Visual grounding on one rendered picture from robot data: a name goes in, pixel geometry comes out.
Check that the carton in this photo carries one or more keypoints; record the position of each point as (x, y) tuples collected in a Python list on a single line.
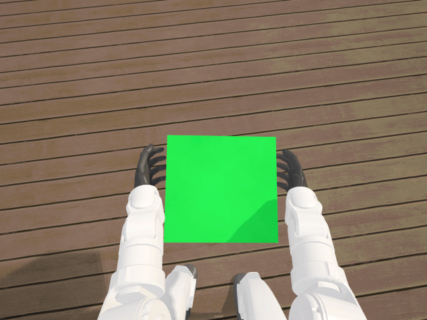
[(221, 189)]

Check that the robot left forearm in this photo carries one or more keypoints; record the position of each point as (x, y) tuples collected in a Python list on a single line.
[(139, 269)]

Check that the robot left thigh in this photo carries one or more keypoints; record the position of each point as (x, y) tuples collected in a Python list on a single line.
[(179, 294)]

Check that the robot right upper arm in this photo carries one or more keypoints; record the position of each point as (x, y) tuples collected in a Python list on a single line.
[(315, 306)]

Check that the robot right hand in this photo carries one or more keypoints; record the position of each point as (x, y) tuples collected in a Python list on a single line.
[(295, 176)]

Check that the robot left upper arm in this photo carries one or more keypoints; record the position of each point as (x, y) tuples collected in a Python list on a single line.
[(147, 308)]

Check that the robot left hand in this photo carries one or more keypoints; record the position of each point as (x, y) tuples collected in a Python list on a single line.
[(144, 173)]

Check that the left robot foot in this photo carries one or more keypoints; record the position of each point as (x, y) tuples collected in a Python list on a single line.
[(193, 271)]

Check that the robot right forearm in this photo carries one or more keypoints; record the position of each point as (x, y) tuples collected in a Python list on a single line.
[(315, 268)]

